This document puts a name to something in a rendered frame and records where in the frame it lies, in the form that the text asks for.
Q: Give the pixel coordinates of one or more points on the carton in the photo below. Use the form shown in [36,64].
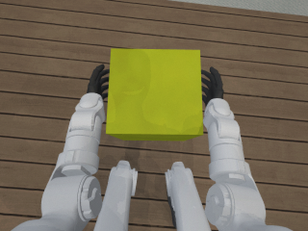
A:
[154,95]

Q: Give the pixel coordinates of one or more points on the left robot upper arm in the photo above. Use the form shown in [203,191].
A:
[68,204]

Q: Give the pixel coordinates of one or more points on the robot left hand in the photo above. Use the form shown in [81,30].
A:
[96,81]

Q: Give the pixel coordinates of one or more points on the left robot forearm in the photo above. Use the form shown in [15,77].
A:
[80,155]

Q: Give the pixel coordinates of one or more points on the left robot thigh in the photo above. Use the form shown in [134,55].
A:
[114,214]

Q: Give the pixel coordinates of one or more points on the right robot upper arm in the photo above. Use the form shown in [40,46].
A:
[231,207]

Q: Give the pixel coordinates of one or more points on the robot thigh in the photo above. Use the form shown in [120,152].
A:
[189,211]
[114,214]

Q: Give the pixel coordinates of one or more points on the robot right hand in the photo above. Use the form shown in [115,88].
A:
[215,85]

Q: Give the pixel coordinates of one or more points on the right robot forearm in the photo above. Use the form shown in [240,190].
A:
[225,146]

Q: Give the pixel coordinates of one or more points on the right robot thigh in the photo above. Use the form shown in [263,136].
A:
[189,211]

